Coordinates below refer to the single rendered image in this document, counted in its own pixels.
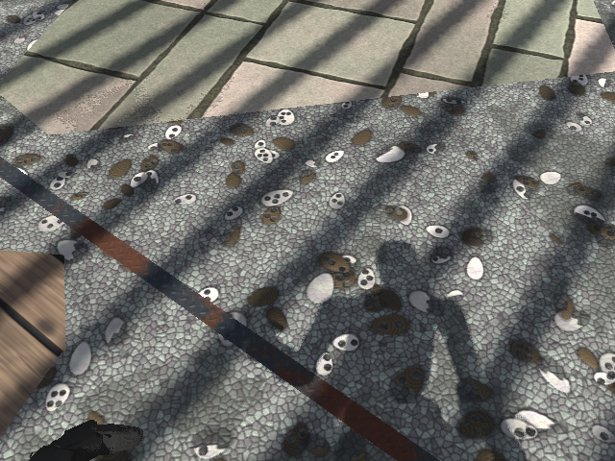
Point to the robot left hand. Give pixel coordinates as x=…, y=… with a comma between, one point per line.
x=88, y=440

